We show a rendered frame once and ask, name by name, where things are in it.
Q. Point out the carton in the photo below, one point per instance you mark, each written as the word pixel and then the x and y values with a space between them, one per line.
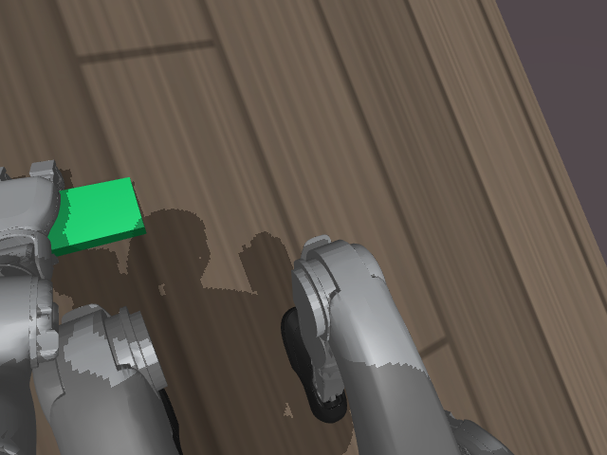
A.
pixel 96 215

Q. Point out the right robot hand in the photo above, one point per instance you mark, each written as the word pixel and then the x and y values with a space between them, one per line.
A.
pixel 474 440

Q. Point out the right robot foot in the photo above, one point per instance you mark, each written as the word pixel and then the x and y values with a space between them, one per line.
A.
pixel 328 412

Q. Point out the left robot hand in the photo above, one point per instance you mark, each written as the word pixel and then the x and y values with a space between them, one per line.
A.
pixel 31 202

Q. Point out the left robot foot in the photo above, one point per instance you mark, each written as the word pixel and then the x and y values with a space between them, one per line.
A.
pixel 172 418

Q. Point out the left robot arm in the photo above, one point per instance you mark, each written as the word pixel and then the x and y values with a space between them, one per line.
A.
pixel 29 332

